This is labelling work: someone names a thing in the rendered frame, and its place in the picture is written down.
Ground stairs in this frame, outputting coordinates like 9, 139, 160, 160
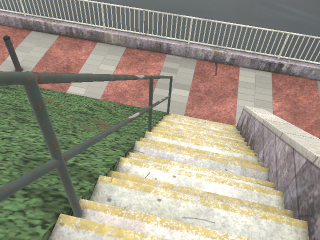
48, 113, 309, 240

